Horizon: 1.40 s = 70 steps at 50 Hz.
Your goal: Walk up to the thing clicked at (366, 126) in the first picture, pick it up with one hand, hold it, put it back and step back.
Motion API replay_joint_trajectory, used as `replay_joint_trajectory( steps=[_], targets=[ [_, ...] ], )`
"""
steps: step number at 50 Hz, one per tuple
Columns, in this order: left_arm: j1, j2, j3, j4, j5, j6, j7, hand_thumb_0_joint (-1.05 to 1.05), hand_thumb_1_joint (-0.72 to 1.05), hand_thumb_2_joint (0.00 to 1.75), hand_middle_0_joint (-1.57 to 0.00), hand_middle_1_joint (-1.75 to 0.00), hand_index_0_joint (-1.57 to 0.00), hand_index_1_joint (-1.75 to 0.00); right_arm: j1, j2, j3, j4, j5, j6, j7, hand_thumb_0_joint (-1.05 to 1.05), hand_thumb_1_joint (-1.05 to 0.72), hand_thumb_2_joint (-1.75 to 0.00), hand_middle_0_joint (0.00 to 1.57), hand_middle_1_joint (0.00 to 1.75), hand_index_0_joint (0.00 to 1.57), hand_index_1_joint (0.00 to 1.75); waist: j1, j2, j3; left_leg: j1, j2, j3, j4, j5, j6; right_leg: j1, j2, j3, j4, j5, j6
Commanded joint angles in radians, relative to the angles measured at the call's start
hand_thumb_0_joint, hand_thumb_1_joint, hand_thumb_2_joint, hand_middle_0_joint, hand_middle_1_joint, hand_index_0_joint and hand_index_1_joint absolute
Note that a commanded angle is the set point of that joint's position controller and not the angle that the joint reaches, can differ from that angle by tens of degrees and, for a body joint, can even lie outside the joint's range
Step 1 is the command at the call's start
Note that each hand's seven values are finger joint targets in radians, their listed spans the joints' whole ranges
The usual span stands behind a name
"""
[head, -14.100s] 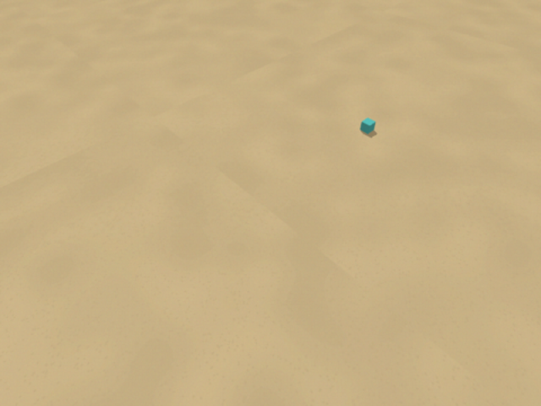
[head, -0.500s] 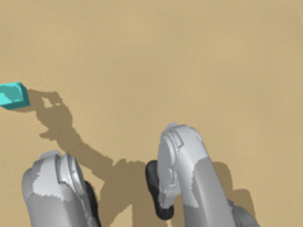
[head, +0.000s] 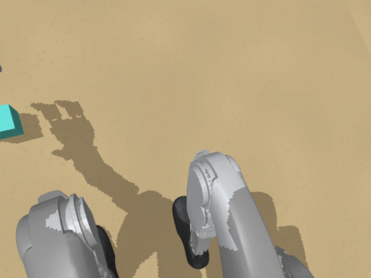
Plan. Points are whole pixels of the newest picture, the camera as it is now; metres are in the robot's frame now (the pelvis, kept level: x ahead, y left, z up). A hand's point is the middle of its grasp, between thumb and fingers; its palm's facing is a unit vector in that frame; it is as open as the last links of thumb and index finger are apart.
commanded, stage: approach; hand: left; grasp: from above
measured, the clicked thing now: (1, 122) +0.49 +0.33 -0.29
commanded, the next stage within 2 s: close in in 0.26 s
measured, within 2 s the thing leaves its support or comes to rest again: neither
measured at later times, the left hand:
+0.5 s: hand out of the picture +0.48 +0.35 -0.16, palm faces -0.44 -0.06 -0.89, open 14.0 cm
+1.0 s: hand out of the picture +0.47 +0.33 -0.20, palm faces -0.47 -0.08 -0.88, open 14.0 cm
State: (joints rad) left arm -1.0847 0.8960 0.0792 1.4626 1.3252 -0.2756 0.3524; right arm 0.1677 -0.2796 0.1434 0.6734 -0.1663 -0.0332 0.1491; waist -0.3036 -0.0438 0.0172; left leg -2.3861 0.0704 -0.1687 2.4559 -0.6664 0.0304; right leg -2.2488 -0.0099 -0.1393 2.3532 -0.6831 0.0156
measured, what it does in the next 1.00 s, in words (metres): stands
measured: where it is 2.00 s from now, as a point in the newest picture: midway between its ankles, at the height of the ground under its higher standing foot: (152, 260)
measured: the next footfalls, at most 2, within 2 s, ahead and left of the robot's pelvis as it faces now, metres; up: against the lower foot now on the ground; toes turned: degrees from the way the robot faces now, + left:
none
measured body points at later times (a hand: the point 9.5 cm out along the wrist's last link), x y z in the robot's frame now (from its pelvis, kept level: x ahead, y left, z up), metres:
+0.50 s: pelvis +0.00 +0.00 +0.00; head +0.25 +0.10 +0.36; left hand +0.50 +0.35 -0.11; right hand +0.04 -0.27 -0.08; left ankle +0.07 +0.13 -0.28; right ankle +0.10 -0.12 -0.28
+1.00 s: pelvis +0.00 +0.00 -0.01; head +0.26 +0.10 +0.34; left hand +0.50 +0.33 -0.15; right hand +0.03 -0.26 -0.08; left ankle +0.07 +0.13 -0.28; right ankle +0.10 -0.12 -0.28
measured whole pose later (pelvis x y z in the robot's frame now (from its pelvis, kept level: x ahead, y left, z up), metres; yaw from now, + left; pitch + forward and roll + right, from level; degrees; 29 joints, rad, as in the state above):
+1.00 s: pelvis +0.00 +0.00 -0.01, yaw -1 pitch +31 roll -11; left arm -1.14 1.01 0.08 1.66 1.35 -0.28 0.42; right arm 0.16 -0.30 0.23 0.65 -0.20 -0.08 0.14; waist -0.35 -0.09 0.09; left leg -2.40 0.07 -0.19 2.49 -0.66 0.03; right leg -2.26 0.00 -0.15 2.37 -0.66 0.02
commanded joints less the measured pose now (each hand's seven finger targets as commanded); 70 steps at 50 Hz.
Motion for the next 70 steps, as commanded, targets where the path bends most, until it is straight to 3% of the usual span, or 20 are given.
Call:
replay_joint_trajectory(
  steps=[1,4,7,11,13,16,19,22,24,28,39,41,43,48,59,60,62,66,67,70],
  targets=[
    [-0.255,0.257,0.041,-0.068,-0.031,0.079,0.047,0.0,-0.54,1.02,-0.08,-0.99,-0.09,-0.98,0.208,-0.269,-0.075,-0.014,0.006,0.008,-0.013,0.0,-0.89,-0.89,0.2,0.3,0.2,0.3,0.013,0.424,-0.685,0.592,-0.031,0.085,-0.25,0.236,-0.004,0.297,0.055,-0.047,-0.231,0.285,-0.048],
    [-0.227,0.286,0.049,-0.036,-0.051,0.1,0.027,0.0,-0.53,1.01,-0.08,-1.0,-0.1,-0.98,0.192,-0.269,-0.064,-0.02,0.017,0.008,-0.015,0.0,-0.89,-0.89,0.2,0.3,0.2,0.3,0.021,0.351,-0.667,0.503,-0.032,0.091,-0.25,0.192,0.009,0.339,0.058,-0.036,-0.244,0.256,-0.043],
    [-0.242,0.274,0.023,-0.009,-0.07,0.091,-0.007,0.0,-0.53,1.02,-0.08,-1.01,-0.1,-0.99,0.183,-0.275,-0.05,-0.017,0.024,0.005,-0.021,0.0,-0.89,-0.89,0.2,0.3,0.2,0.3,-0.014,0.286,-0.617,0.446,-0.032,0.086,-0.23,0.154,0.019,0.35,0.061,-0.023,-0.251,0.227,-0.036],
    [-0.361,0.377,0.056,-0.093,-0.071,0.028,-0.01,0.0,-0.52,1.01,-0.09,-1.0,-0.11,-0.98,0.187,-0.282,-0.035,-0.005,0.009,-0.004,-0.032,0.0,-0.89,-0.89,0.2,0.3,0.2,0.3,-0.025,0.332,-0.652,0.46,-0.029,0.08,-0.218,0.12,0.01,0.375,0.06,-0.02,-0.256,0.184,-0.035],
    [-0.369,0.333,0.032,-0.076,-0.058,0.004,-0.011,0.0,-0.53,1.01,-0.09,-1.0,-0.1,-0.98,0.195,-0.283,-0.034,0.001,0.001,-0.01,-0.031,0.0,-0.89,-0.89,0.2,0.3,0.2,0.3,-0.052,0.36,-0.62,0.493,-0.029,0.071,-0.221,0.104,0.002,0.32,0.058,-0.036,-0.244,0.166,-0.043],
    [-0.387,0.355,0.044,-0.126,-0.043,-0.022,0.0,0.0,-0.54,0.99,-0.08,-1.0,-0.1,-0.98,0.206,-0.284,-0.045,0.007,-0.006,-0.01,-0.032,0.0,-0.9,-0.89,0.2,0.3,0.2,0.3,-0.028,0.454,-0.673,0.58,-0.025,0.063,-0.232,0.119,-0.013,0.291,0.057,-0.05,-0.234,0.18,-0.05],
    [-0.327,0.314,0.028,-0.143,-0.03,-0.01,-0.001,0.0,-0.54,1.06,-0.11,-0.99,-0.1,-0.99,0.222,-0.281,-0.058,0.002,-0.009,-0.007,-0.027,0.0,-0.9,-0.9,0.2,0.3,0.2,0.3,-0.016,0.491,-0.71,0.63,-0.025,0.067,-0.233,0.176,-0.016,0.293,0.056,-0.057,-0.226,0.225,-0.05],
    [-0.291,0.262,0.007,-0.115,-0.054,0.014,-0.015,0.0,-0.54,1.03,-0.09,-0.99,-0.1,-0.99,0.225,-0.279,-0.067,0.005,-0.002,0.005,-0.022,0.0,-0.9,-0.89,0.2,0.3,0.2,0.3,-0.013,0.439,-0.693,0.601,-0.024,0.067,-0.236,0.214,-0.01,0.294,0.057,-0.063,-0.232,0.258,-0.046],
    [-0.274,0.225,-0.02,-0.066,-0.067,0.027,-0.029,0.0,-0.55,1.02,-0.08,-1.0,-0.09,-0.99,0.228,-0.281,-0.058,0.008,0.001,0.009,-0.019,0.0,-0.9,-0.89,0.2,0.3,0.2,0.3,-0.033,0.409,-0.628,0.566,-0.025,0.064,-0.237,0.215,-0.006,0.29,0.056,-0.064,-0.233,0.265,-0.044],
    [-0.291,0.272,-0.006,-0.073,-0.06,0.016,-0.034,0.0,-0.52,1.03,-0.09,-1.01,-0.1,-1.0,0.212,-0.284,-0.049,0.002,0.005,0.016,-0.02,0.0,-0.89,-0.89,0.2,0.3,0.2,0.3,-0.02,0.385,-0.621,0.547,-0.026,0.055,-0.238,0.199,-0.004,0.302,0.058,-0.065,-0.225,0.253,-0.046],
    [-0.345,0.329,0.026,-0.028,0.007,-0.032,0.073,0.0,-0.49,1.05,-0.12,-0.96,-0.11,-0.97,0.197,-0.294,-0.022,-0.013,-0.023,-0.006,-0.021,0.0,-0.89,-0.9,0.2,0.3,0.2,0.3,-0.045,0.45,-0.613,0.59,-0.026,0.055,-0.229,0.172,-0.011,0.273,0.062,-0.073,-0.212,0.227,-0.049],
    [-0.327,0.292,0.007,0.06,0.004,-0.02,0.089,0.0,-0.56,1.03,-0.08,-0.93,-0.06,-0.95,0.185,-0.297,-0.017,-0.018,-0.026,-0.016,-0.02,0.0,-0.89,-0.9,0.2,0.3,0.2,0.3,-0.07,0.418,-0.548,0.538,-0.024,0.049,-0.227,0.13,-0.008,0.241,0.063,-0.077,-0.211,0.196,-0.049],
    [-0.359,0.309,0.009,0.052,0.008,-0.016,0.106,0.0,-0.58,1.06,-0.08,-0.92,-0.05,-0.95,0.192,-0.306,-0.009,-0.009,-0.032,-0.025,-0.024,0.0,-0.89,-0.9,0.2,0.3,0.2,0.3,-0.084,0.389,-0.568,0.525,-0.027,0.049,-0.215,0.135,-0.003,0.262,0.064,-0.079,-0.218,0.205,-0.043],
    [-0.349,0.347,0.013,0.072,0.002,0.0,0.12,0.0,-0.56,1.05,-0.1,-0.93,-0.07,-0.96,0.187,-0.309,0.003,-0.014,-0.037,-0.051,-0.025,0.0,-0.89,-0.9,0.2,0.3,0.2,0.3,-0.068,0.42,-0.595,0.535,-0.019,0.053,-0.198,0.155,-0.005,0.298,0.07,-0.069,-0.208,0.225,-0.043],
    [-0.314,0.38,0.022,0.071,-0.015,0.019,0.133,0.0,-0.58,1.03,-0.08,-0.93,-0.06,-0.95,0.179,-0.331,0.031,-0.021,-0.053,-0.084,-0.008,0.0,-0.9,-0.9,0.2,0.3,0.2,0.3,-0.084,0.454,-0.567,0.558,-0.01,0.042,-0.166,0.199,-0.01,0.309,0.072,-0.091,-0.175,0.269,-0.039],
    [-0.31,0.412,0.047,0.04,-0.022,0.015,0.144,0.0,-0.57,1.04,-0.09,-0.92,-0.06,-0.95,0.177,-0.334,0.027,-0.026,-0.055,-0.083,-0.01,0.0,-0.9,-0.9,0.2,0.3,0.2,0.3,-0.063,0.455,-0.608,0.563,-0.01,0.041,-0.168,0.219,-0.01,0.339,0.076,-0.093,-0.184,0.284,-0.038],
    [-0.298,0.367,0.021,0.076,-0.015,0.022,0.14,0.0,-0.58,1.03,-0.08,-0.93,-0.06,-0.95,0.178,-0.332,0.034,-0.03,-0.056,-0.088,0.0,0.0,-0.9,-0.9,0.2,0.3,0.2,0.3,-0.088,0.456,-0.57,0.568,-0.007,0.036,-0.168,0.214,-0.012,0.313,0.074,-0.095,-0.167,0.282,-0.04],
    [-0.292,0.407,0.039,0.045,-0.023,0.015,0.155,0.0,-0.57,1.05,-0.09,-0.93,-0.06,-0.95,0.161,-0.34,0.038,-0.033,-0.057,-0.09,0.002,0.0,-0.9,-0.9,0.2,0.3,0.2,0.3,-0.068,0.469,-0.607,0.577,-0.004,0.029,-0.165,0.245,-0.014,0.342,0.082,-0.103,-0.172,0.304,-0.041],
    [-0.286,0.385,0.027,0.08,-0.021,0.02,0.154,0.0,-0.57,1.05,-0.09,-0.93,-0.06,-0.96,0.164,-0.34,0.044,-0.036,-0.062,-0.094,0.007,0.0,-0.9,-0.9,0.2,0.3,0.2,0.3,-0.092,0.456,-0.572,0.564,-0.004,0.03,-0.151,0.245,-0.01,0.331,0.079,-0.102,-0.164,0.309,-0.038],
    [-0.297,0.395,0.029,0.069,-0.032,0.013,0.16,0.0,-0.55,1.06,-0.11,-0.93,-0.08,-0.96,0.155,-0.344,0.047,-0.032,-0.063,-0.099,0.012,0.0,-0.9,-0.9,0.2,0.3,0.2,0.3,-0.088,0.443,-0.573,0.547,-0.003,0.031,-0.146,0.238,-0.007,0.35,0.086,-0.096,-0.175,0.311,-0.035]
  ],
)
